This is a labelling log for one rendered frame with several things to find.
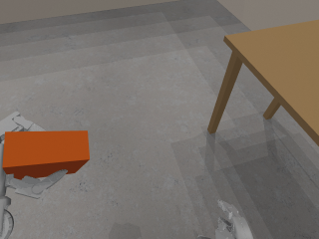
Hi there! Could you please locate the sponge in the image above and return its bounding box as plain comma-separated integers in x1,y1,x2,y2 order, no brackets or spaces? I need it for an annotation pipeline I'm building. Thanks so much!
2,130,90,180

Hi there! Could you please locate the robot left hand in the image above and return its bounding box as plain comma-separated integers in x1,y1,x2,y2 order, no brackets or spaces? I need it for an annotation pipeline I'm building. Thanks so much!
0,112,68,199

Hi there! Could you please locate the robot left forearm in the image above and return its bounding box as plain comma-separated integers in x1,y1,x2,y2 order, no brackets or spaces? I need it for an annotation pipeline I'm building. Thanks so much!
0,196,14,239

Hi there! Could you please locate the robot right hand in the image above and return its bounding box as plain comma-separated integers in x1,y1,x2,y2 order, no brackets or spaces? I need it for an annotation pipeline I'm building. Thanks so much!
215,199,253,239

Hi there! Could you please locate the table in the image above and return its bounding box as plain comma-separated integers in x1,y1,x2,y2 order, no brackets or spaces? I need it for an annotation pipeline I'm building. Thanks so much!
207,20,319,146

